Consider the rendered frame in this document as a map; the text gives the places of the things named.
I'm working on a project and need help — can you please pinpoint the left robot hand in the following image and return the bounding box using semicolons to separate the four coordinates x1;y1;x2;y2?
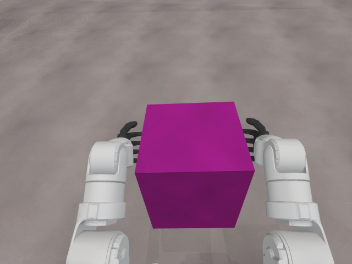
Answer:
117;121;142;163

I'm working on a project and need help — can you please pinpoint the right robot upper arm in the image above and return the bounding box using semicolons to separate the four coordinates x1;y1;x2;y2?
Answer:
262;230;333;264

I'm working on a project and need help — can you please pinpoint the robot right forearm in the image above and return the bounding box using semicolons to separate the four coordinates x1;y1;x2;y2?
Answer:
254;135;334;264

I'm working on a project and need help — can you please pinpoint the right robot hand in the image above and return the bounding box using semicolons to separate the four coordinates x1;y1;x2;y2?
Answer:
243;118;269;161

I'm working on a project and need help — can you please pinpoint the robot left forearm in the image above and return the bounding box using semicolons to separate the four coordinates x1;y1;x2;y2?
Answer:
66;137;134;264

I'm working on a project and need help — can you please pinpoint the left robot upper arm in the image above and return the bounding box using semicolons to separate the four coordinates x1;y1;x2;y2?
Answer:
67;230;129;264

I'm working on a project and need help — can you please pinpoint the carton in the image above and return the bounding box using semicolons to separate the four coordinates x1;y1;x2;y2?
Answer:
135;102;255;229

